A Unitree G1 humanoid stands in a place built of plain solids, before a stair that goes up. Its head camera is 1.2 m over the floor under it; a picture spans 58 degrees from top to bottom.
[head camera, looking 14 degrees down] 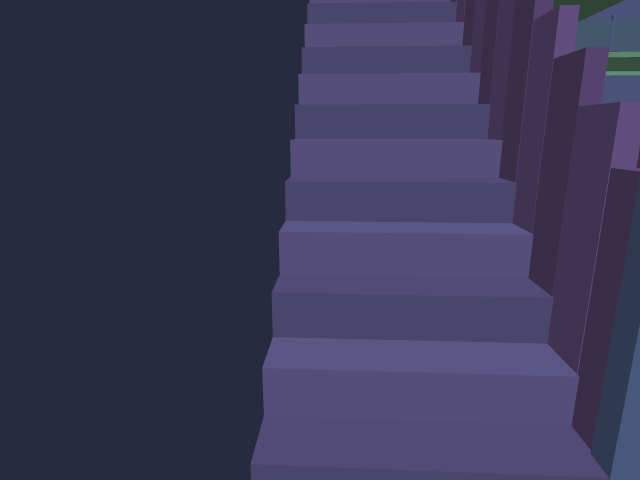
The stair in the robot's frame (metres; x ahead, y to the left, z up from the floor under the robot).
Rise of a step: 0.19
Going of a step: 0.24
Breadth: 1.10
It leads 3 degrees to the right of straight ahead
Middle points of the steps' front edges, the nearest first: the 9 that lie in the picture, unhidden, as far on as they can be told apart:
1.35 -0.34 0.39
1.59 -0.35 0.58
1.83 -0.37 0.77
2.07 -0.38 0.97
2.31 -0.39 1.16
2.55 -0.40 1.35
2.79 -0.42 1.55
3.03 -0.43 1.74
3.27 -0.44 1.93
